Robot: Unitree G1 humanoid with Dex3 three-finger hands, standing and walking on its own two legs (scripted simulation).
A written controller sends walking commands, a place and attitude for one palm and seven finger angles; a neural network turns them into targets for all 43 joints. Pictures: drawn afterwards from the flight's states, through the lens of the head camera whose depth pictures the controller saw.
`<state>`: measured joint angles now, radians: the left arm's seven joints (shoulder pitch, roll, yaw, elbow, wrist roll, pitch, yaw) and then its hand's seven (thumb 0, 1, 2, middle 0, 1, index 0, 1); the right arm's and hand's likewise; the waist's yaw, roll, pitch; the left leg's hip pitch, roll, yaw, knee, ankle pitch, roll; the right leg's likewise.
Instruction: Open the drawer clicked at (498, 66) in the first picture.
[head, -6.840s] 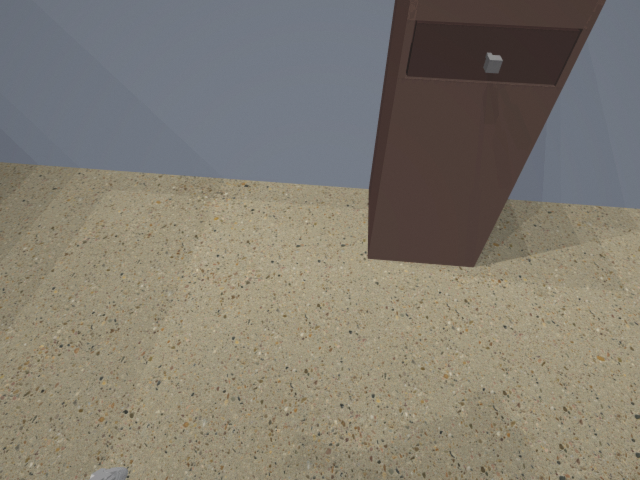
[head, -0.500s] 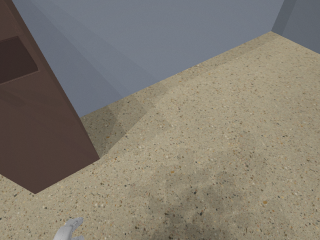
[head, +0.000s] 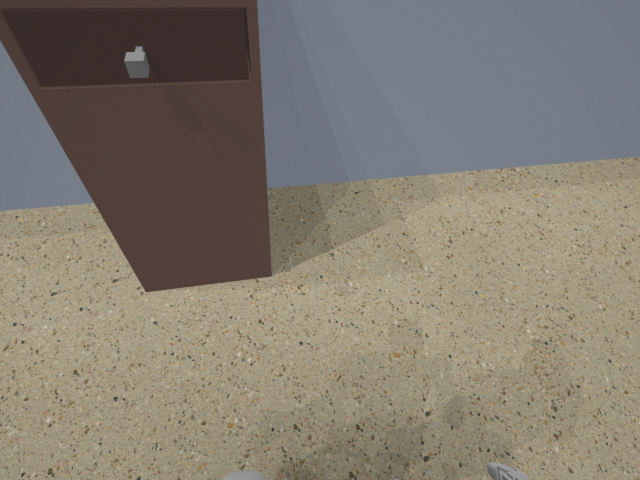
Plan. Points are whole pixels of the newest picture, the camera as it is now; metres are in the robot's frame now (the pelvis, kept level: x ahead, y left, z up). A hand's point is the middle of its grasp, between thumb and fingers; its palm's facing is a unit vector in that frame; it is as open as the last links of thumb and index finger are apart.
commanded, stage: turn to face it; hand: left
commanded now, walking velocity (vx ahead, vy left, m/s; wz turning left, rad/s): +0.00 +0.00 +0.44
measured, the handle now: (138, 59) +0.74 +0.39 +0.09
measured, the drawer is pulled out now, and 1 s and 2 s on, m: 0.00 0.00 0.00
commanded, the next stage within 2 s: take the last steps up to it in 0.46 s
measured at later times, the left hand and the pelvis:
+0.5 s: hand out of the picture +0.04 +0.18 -0.13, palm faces +0.20 -0.94 -0.27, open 7.4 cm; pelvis -0.01 -0.03 +0.01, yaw +11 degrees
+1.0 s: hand out of the picture -0.13 +0.17 -0.16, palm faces +0.36 -0.92 -0.16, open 7.4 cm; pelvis +0.01 +0.03 +0.02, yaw +16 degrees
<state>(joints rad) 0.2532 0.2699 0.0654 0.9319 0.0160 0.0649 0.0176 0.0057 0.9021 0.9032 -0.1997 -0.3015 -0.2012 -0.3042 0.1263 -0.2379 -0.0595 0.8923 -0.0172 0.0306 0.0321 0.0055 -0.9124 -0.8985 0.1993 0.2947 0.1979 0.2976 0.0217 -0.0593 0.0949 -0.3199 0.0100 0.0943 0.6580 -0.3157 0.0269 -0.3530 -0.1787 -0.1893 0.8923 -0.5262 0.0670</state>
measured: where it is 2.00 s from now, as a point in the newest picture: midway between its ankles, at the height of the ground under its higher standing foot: (285, 442)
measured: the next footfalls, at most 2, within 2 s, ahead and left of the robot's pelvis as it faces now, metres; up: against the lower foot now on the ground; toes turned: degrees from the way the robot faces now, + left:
right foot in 0.44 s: +0.03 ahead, -0.13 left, +0.00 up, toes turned +6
left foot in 0.90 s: +0.00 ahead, +0.13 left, +0.00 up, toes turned +23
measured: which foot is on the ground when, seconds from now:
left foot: down 0.00-0.44, up 0.46-0.88, down 0.90-1.00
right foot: up 0.00-0.42, down 0.44-0.90, up 0.92-1.00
